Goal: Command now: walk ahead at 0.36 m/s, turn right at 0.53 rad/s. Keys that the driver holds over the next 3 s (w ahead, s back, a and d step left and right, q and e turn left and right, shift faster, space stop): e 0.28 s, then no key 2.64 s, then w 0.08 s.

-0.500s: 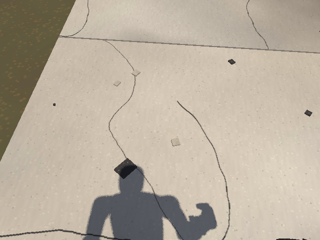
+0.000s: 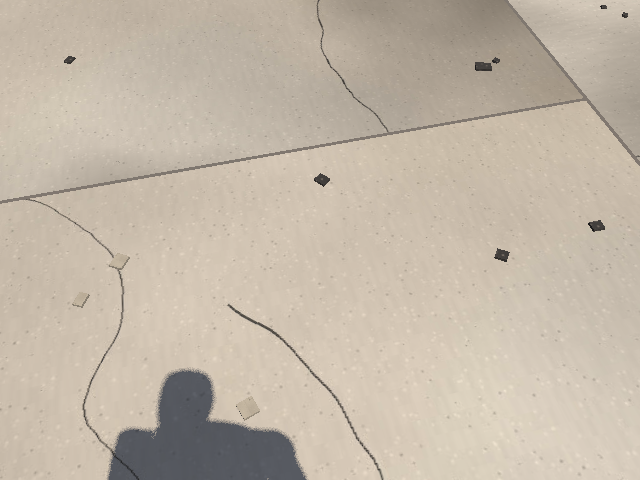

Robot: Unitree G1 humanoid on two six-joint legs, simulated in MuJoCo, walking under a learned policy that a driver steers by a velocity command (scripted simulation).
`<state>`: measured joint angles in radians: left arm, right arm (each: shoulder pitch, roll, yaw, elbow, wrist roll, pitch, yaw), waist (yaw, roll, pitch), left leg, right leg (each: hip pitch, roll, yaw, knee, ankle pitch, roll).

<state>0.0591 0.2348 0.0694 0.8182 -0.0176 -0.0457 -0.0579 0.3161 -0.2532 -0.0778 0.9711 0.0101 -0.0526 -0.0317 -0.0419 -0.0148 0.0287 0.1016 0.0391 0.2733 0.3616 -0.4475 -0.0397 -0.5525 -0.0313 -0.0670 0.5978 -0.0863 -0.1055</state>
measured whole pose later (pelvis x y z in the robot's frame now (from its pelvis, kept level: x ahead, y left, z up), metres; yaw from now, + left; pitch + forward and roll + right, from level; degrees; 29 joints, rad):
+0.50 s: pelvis +0.18 -0.01 +0.01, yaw -15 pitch +3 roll +0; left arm 0.17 0.28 0.07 0.75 0.00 0.02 0.03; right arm 0.11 -0.28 -0.06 0.79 -0.01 -0.04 -0.02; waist 0.02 0.02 0.00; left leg -0.45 0.01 -0.06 0.60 -0.17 -0.05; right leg -0.28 0.13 0.15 0.53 -0.29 -0.07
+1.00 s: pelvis +0.21 -0.03 +0.01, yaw -16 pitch -1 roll +0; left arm 0.22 0.23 0.04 0.85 0.01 0.00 0.01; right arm 0.17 -0.25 -0.04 0.89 -0.01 -0.01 -0.02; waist -0.02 0.02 0.02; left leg -0.27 0.04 -0.03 0.51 -0.23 -0.05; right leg -0.20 0.01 0.05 0.54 -0.33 0.00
